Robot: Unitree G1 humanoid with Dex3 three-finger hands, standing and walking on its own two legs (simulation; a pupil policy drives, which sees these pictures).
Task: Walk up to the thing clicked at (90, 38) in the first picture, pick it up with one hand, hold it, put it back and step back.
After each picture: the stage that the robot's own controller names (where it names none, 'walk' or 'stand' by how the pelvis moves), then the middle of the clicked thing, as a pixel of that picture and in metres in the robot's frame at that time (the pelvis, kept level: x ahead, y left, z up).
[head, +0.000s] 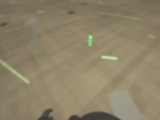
stand; (90, 41) +1.72 +0.12 -0.66
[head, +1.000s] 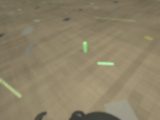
walk; (85, 47) +1.57 +0.30 -0.65
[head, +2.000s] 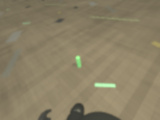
walk; (78, 62) +1.00 +0.35 -0.65
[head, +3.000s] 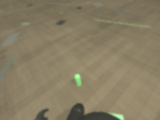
walk; (78, 80) +0.61 +0.27 -0.64
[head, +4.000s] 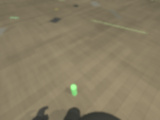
stand; (74, 90) +0.43 +0.21 -0.63
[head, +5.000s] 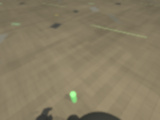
stand; (73, 97) +0.38 +0.21 -0.65
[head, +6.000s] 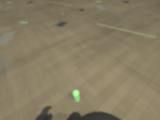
stand; (76, 96) +0.39 +0.19 -0.64
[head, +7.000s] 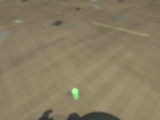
stand; (75, 94) +0.41 +0.20 -0.65
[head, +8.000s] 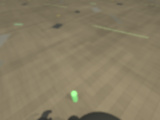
stand; (74, 96) +0.40 +0.21 -0.66
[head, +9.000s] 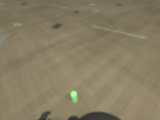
stand; (74, 97) +0.39 +0.20 -0.66
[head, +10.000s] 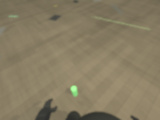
go down; (74, 91) +0.40 +0.21 -0.65
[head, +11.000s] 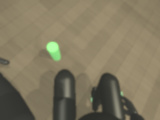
go down; (55, 52) +0.45 +0.28 -0.23
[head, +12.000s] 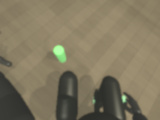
close in; (61, 55) +0.45 +0.27 -0.26
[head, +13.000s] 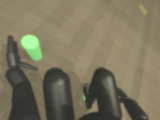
close in; (34, 50) +0.43 +0.32 -0.16
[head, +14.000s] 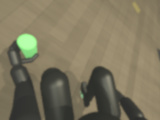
lift; (29, 50) +0.42 +0.31 -0.15
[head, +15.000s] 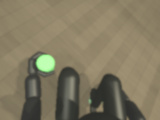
lift; (47, 65) +0.30 +0.30 -0.10
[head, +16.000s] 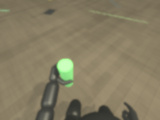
lift; (67, 75) +0.30 +0.17 +0.05
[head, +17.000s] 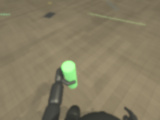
hold; (70, 76) +0.31 +0.15 +0.01
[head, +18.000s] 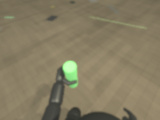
hold; (71, 76) +0.31 +0.15 +0.02
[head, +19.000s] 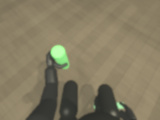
crouch; (62, 59) +0.41 +0.21 -0.05
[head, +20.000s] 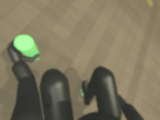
lower; (30, 50) +0.41 +0.30 -0.17
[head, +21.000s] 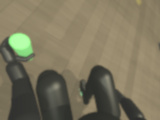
lower; (24, 50) +0.42 +0.31 -0.16
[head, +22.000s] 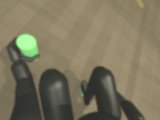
lower; (30, 51) +0.41 +0.30 -0.16
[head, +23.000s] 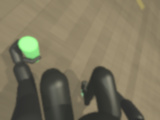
lower; (32, 52) +0.40 +0.30 -0.16
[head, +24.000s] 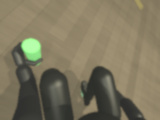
loosen; (34, 55) +0.40 +0.29 -0.16
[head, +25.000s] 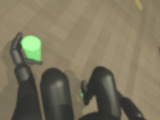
withdraw; (33, 53) +0.40 +0.29 -0.16
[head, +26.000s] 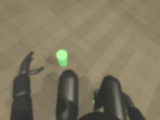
walk; (62, 59) +0.41 +0.25 -0.23
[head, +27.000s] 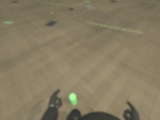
stand; (73, 99) +0.35 +0.18 -0.58
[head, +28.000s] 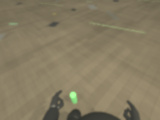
stand; (73, 98) +0.37 +0.20 -0.60
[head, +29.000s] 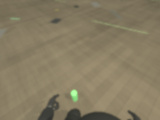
stand; (74, 96) +0.36 +0.19 -0.62
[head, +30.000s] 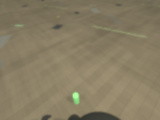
walk; (76, 98) +0.38 +0.19 -0.65
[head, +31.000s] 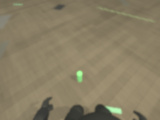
walk; (79, 76) +0.55 +0.16 -0.64
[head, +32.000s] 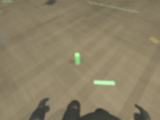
walk; (77, 59) +0.84 +0.24 -0.63
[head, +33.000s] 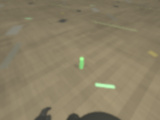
stand; (81, 63) +1.04 +0.20 -0.64
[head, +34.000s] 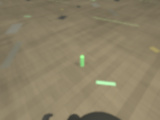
stand; (82, 61) +1.04 +0.19 -0.65
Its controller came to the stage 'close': yes
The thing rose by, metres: 0.67
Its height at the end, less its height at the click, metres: +0.00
